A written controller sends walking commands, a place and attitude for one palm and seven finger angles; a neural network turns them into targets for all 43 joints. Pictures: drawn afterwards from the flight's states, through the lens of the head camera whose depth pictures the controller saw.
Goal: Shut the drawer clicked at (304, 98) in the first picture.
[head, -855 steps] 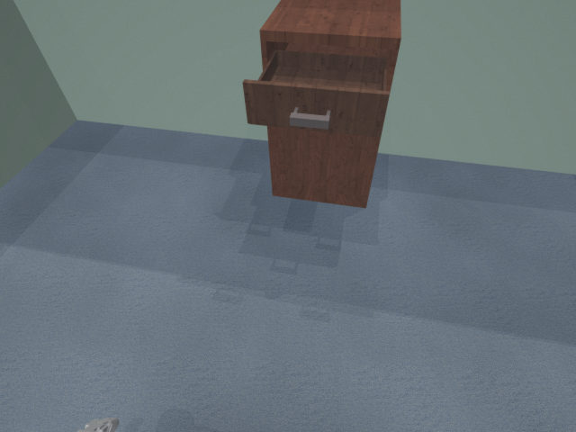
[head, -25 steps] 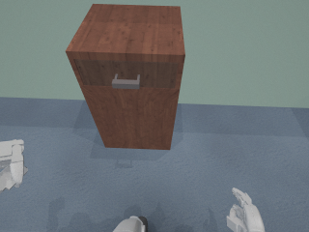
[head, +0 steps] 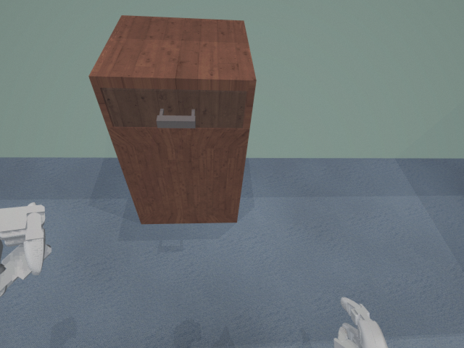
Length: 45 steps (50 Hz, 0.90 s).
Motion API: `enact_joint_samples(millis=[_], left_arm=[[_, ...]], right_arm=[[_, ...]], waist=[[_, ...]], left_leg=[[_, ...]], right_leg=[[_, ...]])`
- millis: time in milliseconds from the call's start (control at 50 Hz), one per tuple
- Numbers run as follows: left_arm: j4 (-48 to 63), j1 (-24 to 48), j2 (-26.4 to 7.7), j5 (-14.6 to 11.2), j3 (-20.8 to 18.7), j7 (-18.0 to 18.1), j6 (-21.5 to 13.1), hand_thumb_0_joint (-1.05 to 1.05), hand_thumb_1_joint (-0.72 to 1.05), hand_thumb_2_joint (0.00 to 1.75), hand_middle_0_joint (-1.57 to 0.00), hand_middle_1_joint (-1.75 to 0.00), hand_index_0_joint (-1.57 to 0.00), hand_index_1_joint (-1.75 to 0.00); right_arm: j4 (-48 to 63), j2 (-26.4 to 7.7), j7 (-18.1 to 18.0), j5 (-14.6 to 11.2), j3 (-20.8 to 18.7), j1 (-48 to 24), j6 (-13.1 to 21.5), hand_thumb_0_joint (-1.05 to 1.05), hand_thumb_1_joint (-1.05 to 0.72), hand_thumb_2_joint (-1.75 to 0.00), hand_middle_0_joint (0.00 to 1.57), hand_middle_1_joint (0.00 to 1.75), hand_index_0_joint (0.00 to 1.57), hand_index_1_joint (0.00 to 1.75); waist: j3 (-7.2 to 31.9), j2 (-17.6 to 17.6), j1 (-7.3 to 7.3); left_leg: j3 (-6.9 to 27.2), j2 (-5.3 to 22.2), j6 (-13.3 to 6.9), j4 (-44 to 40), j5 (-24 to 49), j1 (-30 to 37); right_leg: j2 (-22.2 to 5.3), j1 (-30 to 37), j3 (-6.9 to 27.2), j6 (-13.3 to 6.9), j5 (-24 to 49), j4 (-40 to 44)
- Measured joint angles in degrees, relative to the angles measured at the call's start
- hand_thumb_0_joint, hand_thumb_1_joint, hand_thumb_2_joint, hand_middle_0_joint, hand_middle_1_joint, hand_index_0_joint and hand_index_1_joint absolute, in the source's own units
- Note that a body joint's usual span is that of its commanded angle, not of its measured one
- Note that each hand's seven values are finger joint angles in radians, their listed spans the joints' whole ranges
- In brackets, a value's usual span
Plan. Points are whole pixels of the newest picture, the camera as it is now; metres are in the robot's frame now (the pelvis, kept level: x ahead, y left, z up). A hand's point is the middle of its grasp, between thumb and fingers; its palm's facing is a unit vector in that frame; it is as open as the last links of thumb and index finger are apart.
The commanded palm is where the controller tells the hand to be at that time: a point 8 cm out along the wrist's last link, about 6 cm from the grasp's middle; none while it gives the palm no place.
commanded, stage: stop stepping back and stand still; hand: left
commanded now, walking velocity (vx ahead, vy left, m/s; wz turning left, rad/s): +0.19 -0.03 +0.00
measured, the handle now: (177, 116) +0.75 +0.23 -0.07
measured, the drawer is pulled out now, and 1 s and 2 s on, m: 0.00 0.00 0.00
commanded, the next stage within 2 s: let the arm hang, fingers relaxed in 1.06 s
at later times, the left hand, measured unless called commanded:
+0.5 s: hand out of the picture +0.12 +0.26 +0.16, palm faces +0.43 -0.83 -0.37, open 3.2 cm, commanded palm +0.05 +0.29 +0.19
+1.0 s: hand out of the picture +0.13 +0.26 +0.17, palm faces +0.38 -0.81 -0.46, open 3.2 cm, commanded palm +0.07 +0.30 +0.19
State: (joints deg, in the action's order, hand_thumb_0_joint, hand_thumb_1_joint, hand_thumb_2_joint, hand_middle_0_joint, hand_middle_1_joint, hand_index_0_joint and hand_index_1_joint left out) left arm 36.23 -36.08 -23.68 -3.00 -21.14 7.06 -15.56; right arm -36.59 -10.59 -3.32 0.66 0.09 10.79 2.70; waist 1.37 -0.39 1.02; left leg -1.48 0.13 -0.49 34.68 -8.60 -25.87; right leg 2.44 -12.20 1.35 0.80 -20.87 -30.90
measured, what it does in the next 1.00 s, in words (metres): steps on the spot: left foot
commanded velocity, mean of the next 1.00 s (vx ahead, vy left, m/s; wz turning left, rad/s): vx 0.10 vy -0.02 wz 0.00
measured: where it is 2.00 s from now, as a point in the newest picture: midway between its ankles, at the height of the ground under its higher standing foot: outside the picture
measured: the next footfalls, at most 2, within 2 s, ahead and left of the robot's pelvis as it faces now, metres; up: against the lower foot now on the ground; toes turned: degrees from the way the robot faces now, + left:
left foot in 0.42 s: +0.01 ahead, +0.13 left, +0.00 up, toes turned +5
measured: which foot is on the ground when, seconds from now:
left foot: down 0.00-0.24, up 0.26-0.40, down 0.42-1.00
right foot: down 0.00-1.00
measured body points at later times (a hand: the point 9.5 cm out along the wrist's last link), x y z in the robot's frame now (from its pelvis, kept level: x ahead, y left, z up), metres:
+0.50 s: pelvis -0.08 +0.01 +0.00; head -0.10 +0.02 +0.45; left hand +0.09 +0.30 +0.18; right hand +0.05 -0.24 -0.09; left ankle -0.03 +0.13 -0.73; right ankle -0.08 -0.09 -0.71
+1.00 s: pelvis -0.05 +0.02 +0.01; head -0.03 +0.03 +0.46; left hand +0.10 +0.30 +0.20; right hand +0.14 -0.20 -0.07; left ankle -0.03 +0.13 -0.73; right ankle -0.08 -0.09 -0.73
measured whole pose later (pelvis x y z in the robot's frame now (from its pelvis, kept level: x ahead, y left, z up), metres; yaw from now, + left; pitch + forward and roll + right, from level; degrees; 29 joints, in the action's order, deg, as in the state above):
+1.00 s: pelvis -0.05 +0.02 +0.01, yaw +2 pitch +0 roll -1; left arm 34.1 -35.9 -21.7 -2.2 -20.7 8.6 -12.7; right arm -34.0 -10.4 -3.0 -0.1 0.7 9.6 6.4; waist -2.6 0.2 0.3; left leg -2.4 1.2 -0.8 29.7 -13.3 -16.7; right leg 1.1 -10.7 -3.2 -1.3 -17.0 -27.4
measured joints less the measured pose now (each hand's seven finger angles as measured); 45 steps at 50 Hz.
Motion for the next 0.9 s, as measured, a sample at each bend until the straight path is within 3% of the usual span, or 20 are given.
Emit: enact_joint_samples(millis=[40, 80, 140, 220, 260, 320, 360, 420, 460, 520, 560, 620, 680, 720, 780, 840, 900], left_arm=[[-1.5, 1.8, -0.7, -0.2, -0.7, 0.0, 1.2, 0.01, 0.88, 0.9, -1.41, -1.6, -1.41, -1.6], [-2.7, 2.4, -1.4, -0.5, -1.3, 0.1, 2.4, 0.01, 0.88, 0.9, -1.41, -1.6, -1.4, -1.6], [-1.1, 0.1, -1.8, -0.4, -1.5, 0.7, 3.9, 0.01, 0.89, 0.9, -1.41, -1.6, -1.4, -1.6], [1.7, -5.0, -2.4, 0.0, -1.7, 1.1, 4.1, 0.01, 0.89, 0.9, -1.41, -1.6, -1.4, -1.6], [2.4, -5.9, -2.2, 0.0, -1.4, 0.9, 4.0, 0.01, 0.89, 0.9, -1.41, -1.6, -1.4, -1.6], [1.4, -5.4, -0.8, 0.0, -0.9, 1.3, 4.0, 0.01, 0.88, 0.9, -1.41, -1.6, -1.4, -1.6], [-1.1, -3.3, 1.2, 0.5, -0.3, 2.0, 4.1, 0.01, 0.88, 0.9, -1.41, -1.6, -1.4, -1.6], [-5.0, 1.4, 3.9, 1.0, 1.0, 3.0, 4.7, 0.01, 0.88, 0.9, -1.41, -1.6, -1.41, -1.6], [-6.7, 4.4, 4.5, 1.2, 1.1, 3.1, 5.2, 0.01, 0.88, 0.9, -1.41, -1.6, -1.41, -1.6], [-6.5, 4.6, 3.6, 1.9, 0.4, 2.6, 5.8, 0.01, 0.89, 0.9, -1.41, -1.6, -1.4, -1.6], [-4.2, 2.4, 2.1, 1.9, -0.2, 2.3, 5.4, 0.02, 0.89, 0.9, -1.41, -1.6, -1.4, -1.6], [-0.7, -0.9, 0.6, 1.8, -0.8, 1.9, 3.6, 0.02, 0.89, 0.9, -1.41, -1.6, -1.4, -1.6], [-1.1, -1.8, 1.4, 1.3, 0.3, 1.6, 2.4, 0.01, 0.88, 0.9, -1.41, -1.6, -1.4, -1.6], [-2.3, -2.1, 2.2, 1.1, 0.5, 1.8, 2.3, 0.01, 0.88, 0.9, -1.41, -1.6, -1.4, -1.6], [-3.3, -1.7, 3.0, 0.9, 0.6, 2.2, 2.5, 0.01, 0.88, 0.9, -1.41, -1.6, -1.4, -1.6], [-4.4, 0.7, 3.1, 1.0, 0.7, 2.1, 3.1, 0.01, 0.88, 0.9, -1.41, -1.6, -1.4, -1.6], [-4.1, 1.7, 2.7, 1.3, 0.3, 2.0, 3.4, 0.01, 0.89, 0.9, -1.41, -1.6, -1.4, -1.6]], right_arm=[[0.3, 0.2, -0.4, -0.5, -0.3, -0.1, 0.1, 0.01, -0.9, -0.89, 0.2, 0.3, 0.2, 0.3], [1.1, 0.3, -0.1, -0.1, -0.3, -0.1, 1.2, 0.01, -0.9, -0.89, 0.2, 0.3, 0.2, 0.3], [2.7, 0.3, 0.6, 0.0, 0.0, 1.2, 2.6, 0.01, -0.9, -0.89, 0.2, 0.3, 0.2, 0.29], [4.3, 0.0, 0.5, 0.0, 0.1, 3.3, 2.0, 0.01, -0.9, -0.89, 0.2, 0.3, 0.2, 0.3], [3.6, -0.7, 0.3, 0.2, -0.4, 3.3, 1.2, 0.01, -0.9, -0.89, 0.2, 0.3, 0.2, 0.3], [0.9, -1.5, -0.1, 0.0, -0.9, 4.0, -0.3, 0.01, -0.9, -0.89, 0.2, 0.3, 0.2, 0.3], [-0.5, -2.0, -0.7, -0.1, -0.9, 5.1, -0.3, 0.01, -0.9, -0.89, 0.2, 0.3, 0.2, 0.3], [-1.0, -3.1, -1.9, -0.2, -1.1, 6.2, 1.2, 0.01, -0.9, -0.89, 0.2, 0.3, 0.2, 0.3], [-1.3, -2.5, -2.2, -0.2, -1.1, 5.4, 2.0, 0.01, -0.9, -0.89, 0.2, 0.3, 0.2, 0.3], [-0.6, -0.4, -1.4, -0.1, -0.5, 4.9, 3.2, 0.01, -0.9, -0.89, 0.2, 0.3, 0.2, 0.29], [0.6, 0.9, -0.5, 0.0, 0.2, 5.3, 3.7, 0.01, -0.9, -0.89, 0.2, 0.3, 0.2, 0.29], [1.6, 1.4, 0.6, 0.1, 0.7, 5.3, 3.0, 0.01, -0.9, -0.89, 0.2, 0.3, 0.2, 0.3], [-0.2, 0.8, 1.0, -0.2, 0.3, 5.0, 1.7, 0.01, -0.9, -0.89, 0.2, 0.3, 0.2, 0.3], [-0.8, 0.3, 0.7, -0.4, 0.3, 5.1, 1.3, 0.01, -0.9, -0.89, 0.2, 0.3, 0.2, 0.3], [-0.4, -1.2, -0.1, -0.4, 0.1, 5.1, 2.1, 0.01, -0.9, -0.89, 0.2, 0.3, 0.2, 0.3], [-1.0, -1.2, -0.9, -0.4, -0.3, 3.1, 2.6, 0.01, -0.9, -0.89, 0.2, 0.3, 0.2, 0.3], [0.2, -0.7, -0.8, -0.4, 0.0, 1.3, 3.5, 0.01, -0.9, -0.89, 0.2, 0.3, 0.2, 0.29]], waist=[[-1.6, 1.7, -0.91], [-3.0, 2.3, -1.51], [-3.3, 1.6, -2.95], [-1.7, 1.1, -4.01], [-2.0, 0.1, -3.44], [-0.6, 0.9, -1.01], [1.0, 1.2, -0.25], [1.9, 0.2, -1.11], [0.2, 1.4, -1.86], [-0.5, 2.2, -3.2], [-0.5, 1.9, -3.82], [-0.8, 0.7, -3.39], [-1.0, 0.1, -2.14], [-0.9, 0.4, -1.47], [-1.4, -0.6, -0.96], [-3.0, 0.8, 0.02], [-3.7, 1.5, -0.02]], left_leg=[[-0.9, -1.5, -2.9, -3.0, 0.2, 1.4], [-1.6, -1.6, -3.8, -5.7, 1.9, 2.3], [-1.2, -1.0, -3.5, -9.9, 4.9, 3.5], [-0.8, -1.4, -1.6, -10.0, 1.2, 1.9], [-0.1, -1.2, -0.1, -3.2, -5.0, -0.8], [0.3, -1.3, 0.4, 10.8, -8.9, -2.7], [-0.2, 0.0, -0.2, 10.2, -10.6, 0.3], [0.5, 1.6, -1.3, 0.9, -10.9, 6.6], [0.5, 0.5, -0.8, 1.7, -7.1, 6.5], [0.6, 0.0, -0.8, 0.5, -6.1, 6.8], [1.2, 0.2, -0.4, -0.4, -5.6, 6.6], [1.9, 0.9, -0.1, 5.7, -10.6, 3.2], [1.5, 0.4, 0.1, 14.8, -12.2, 0.4], [0.0, 0.6, -0.1, 11.5, -11.2, 1.9], [-0.2, 1.7, -1.2, -1.3, -6.3, 7.4], [-0.9, 0.7, -0.9, -1.9, -5.9, 8.6], [-1.2, 0.1, -0.7, -3.7, -5.2, 9.2]], right_leg=[[-1.3, -1.8, 0.5, 0.3, -0.5, -3.1], [-0.7, -4.5, 1.2, 0.0, -5.1, -8.4], [0.4, -5.2, -0.6, -0.9, -7.0, -9.2], [0.4, -0.5, -3.8, -2.7, -4.0, 2.2], [0.6, -0.6, -4.4, -3.7, 2.5, 3.4], [-0.9, -1.7, -3.9, -4.3, 5.1, 1.7], [-2.1, -2.3, -4.4, -3.4, 3.9, 0.2], [-3.0, -3.9, -6.4, -2.2, 1.8, -3.9], [-3.3, -4.9, -5.0, -1.7, -1.6, -8.0], [-1.9, -6.9, -3.5, -1.7, -5.0, -14.0], [-1.1, -4.9, -4.2, -1.9, -5.0, -9.5], [0.0, -3.3, -4.8, -3.6, 2.4, -2.8], [-0.1, -2.1, -5.2, -4.0, 3.6, -1.1], [-0.8, -1.2, -4.9, -3.6, 3.6, 0.2], [-0.7, -0.5, -5.5, -2.8, 2.4, -0.7], [-2.0, 0.0, -4.8, -2.0, 1.6, -1.7], [-2.4, 0.3, -4.4, -1.7, 1.9, -0.5]])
